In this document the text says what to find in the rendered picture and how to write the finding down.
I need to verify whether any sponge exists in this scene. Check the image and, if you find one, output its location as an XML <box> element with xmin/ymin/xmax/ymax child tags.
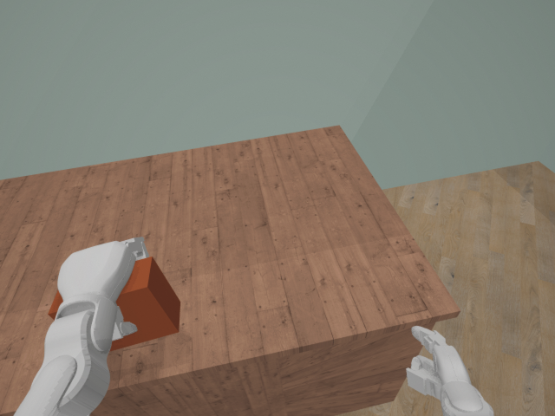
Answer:
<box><xmin>48</xmin><ymin>257</ymin><xmax>180</xmax><ymax>352</ymax></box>

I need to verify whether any table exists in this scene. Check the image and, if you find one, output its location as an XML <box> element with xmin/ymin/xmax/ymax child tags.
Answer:
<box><xmin>0</xmin><ymin>125</ymin><xmax>460</xmax><ymax>416</ymax></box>

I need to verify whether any left robot forearm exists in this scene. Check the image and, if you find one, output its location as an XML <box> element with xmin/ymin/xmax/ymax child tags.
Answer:
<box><xmin>13</xmin><ymin>295</ymin><xmax>117</xmax><ymax>416</ymax></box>

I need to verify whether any left robot hand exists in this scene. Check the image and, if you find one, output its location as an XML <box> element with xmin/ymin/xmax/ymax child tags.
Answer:
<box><xmin>57</xmin><ymin>237</ymin><xmax>149</xmax><ymax>341</ymax></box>

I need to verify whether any right robot hand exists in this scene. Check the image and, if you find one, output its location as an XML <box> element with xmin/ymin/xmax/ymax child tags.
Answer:
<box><xmin>406</xmin><ymin>326</ymin><xmax>472</xmax><ymax>401</ymax></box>

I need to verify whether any right robot forearm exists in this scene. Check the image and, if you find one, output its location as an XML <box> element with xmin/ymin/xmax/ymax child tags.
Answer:
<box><xmin>441</xmin><ymin>381</ymin><xmax>494</xmax><ymax>416</ymax></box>

